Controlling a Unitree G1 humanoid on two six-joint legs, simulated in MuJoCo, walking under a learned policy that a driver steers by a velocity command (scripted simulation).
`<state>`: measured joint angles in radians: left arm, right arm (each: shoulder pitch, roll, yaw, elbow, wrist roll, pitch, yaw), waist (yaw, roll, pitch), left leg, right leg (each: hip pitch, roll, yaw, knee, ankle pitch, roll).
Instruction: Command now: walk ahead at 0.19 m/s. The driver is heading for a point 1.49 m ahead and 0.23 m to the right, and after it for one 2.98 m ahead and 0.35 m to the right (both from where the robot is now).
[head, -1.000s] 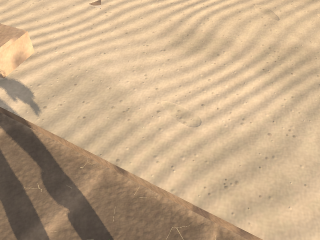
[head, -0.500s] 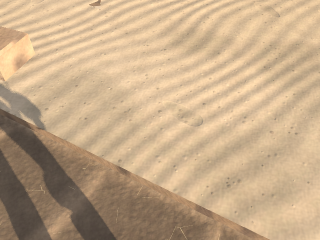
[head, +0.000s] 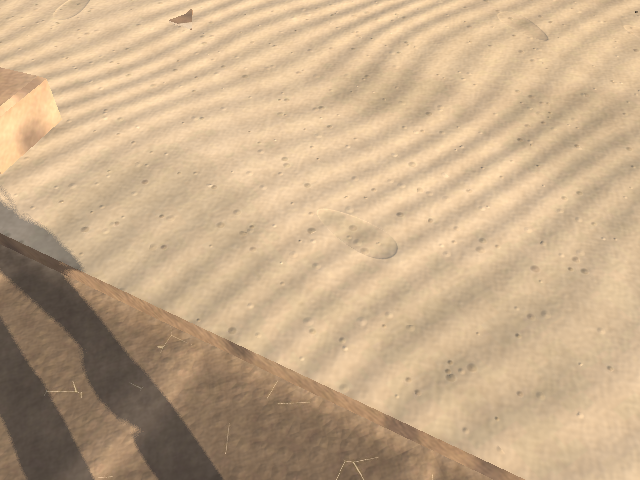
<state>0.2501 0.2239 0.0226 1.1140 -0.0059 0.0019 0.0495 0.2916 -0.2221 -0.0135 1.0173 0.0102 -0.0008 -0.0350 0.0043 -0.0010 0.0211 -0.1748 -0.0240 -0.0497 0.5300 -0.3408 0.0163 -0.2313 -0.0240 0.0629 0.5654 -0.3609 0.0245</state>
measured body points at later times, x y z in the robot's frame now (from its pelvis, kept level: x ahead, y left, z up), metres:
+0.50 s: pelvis +0.17 -0.02 +0.00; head +0.20 -0.03 +0.45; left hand +0.05 +0.22 -0.13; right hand +0.40 -0.24 -0.10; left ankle +0.35 +0.12 -0.70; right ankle +0.01 -0.13 -0.73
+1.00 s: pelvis +0.46 +0.01 +0.01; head +0.48 +0.01 +0.46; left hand +0.64 +0.25 -0.10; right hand +0.42 -0.25 -0.13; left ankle +0.37 +0.10 -0.73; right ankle +0.64 -0.15 -0.66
